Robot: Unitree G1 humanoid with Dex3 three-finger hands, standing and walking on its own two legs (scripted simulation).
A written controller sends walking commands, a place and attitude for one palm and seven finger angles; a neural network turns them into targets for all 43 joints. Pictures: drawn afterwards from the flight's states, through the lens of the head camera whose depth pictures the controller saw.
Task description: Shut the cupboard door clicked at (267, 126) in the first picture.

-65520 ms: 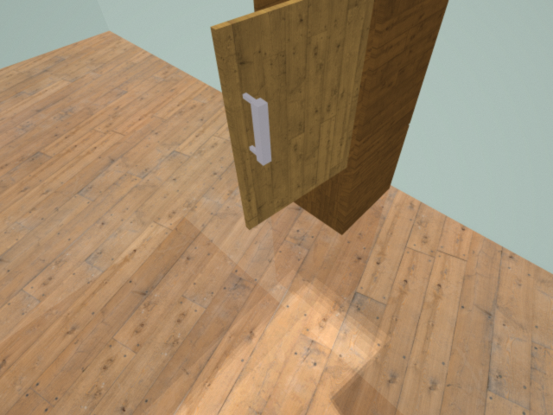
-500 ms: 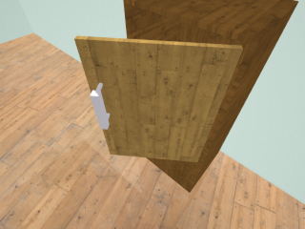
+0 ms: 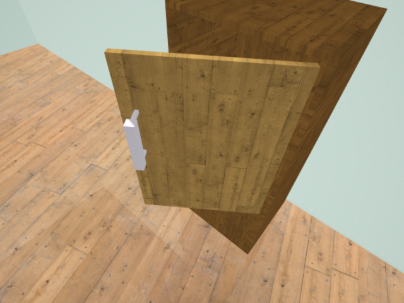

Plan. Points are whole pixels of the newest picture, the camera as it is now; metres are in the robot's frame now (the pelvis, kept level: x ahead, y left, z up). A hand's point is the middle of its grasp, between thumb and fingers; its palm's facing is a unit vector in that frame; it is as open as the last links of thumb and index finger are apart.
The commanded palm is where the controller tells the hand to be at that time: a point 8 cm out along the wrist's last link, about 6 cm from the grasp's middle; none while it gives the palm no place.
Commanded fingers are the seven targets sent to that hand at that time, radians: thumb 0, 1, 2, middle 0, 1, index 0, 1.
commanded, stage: look again from close up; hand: left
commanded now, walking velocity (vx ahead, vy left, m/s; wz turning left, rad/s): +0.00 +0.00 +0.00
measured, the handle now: (138, 140) +0.49 +0.20 +0.02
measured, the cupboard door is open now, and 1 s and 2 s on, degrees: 35 35 35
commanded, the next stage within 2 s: raise the hand and make a fist in 0.52 s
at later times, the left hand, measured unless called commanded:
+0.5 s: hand out of the picture +0.02 +0.21 -0.18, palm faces +0.05 -0.98 -0.19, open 7.4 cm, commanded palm none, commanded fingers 0.00 0.90 0.90 -0.20 -0.30 -0.20 -0.30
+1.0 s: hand (107, 291) +0.16 +0.19 -0.05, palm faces -0.05 -1.00 +0.03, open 6.4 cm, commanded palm +0.12 +0.26 -0.05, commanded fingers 0.00 0.90 0.90 -0.55 -0.68 -0.55 -0.68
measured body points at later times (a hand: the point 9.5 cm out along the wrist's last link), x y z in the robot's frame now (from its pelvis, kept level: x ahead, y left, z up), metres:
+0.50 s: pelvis +0.01 +0.04 -0.01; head -0.01 +0.04 +0.44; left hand +0.01 +0.26 -0.16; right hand +0.03 -0.19 -0.16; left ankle +0.05 +0.09 -0.74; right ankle +0.04 -0.10 -0.74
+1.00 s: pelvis -0.01 +0.01 -0.07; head +0.01 +0.04 +0.38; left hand +0.15 +0.25 -0.05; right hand +0.21 -0.22 -0.09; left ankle +0.05 +0.09 -0.74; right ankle +0.04 -0.09 -0.74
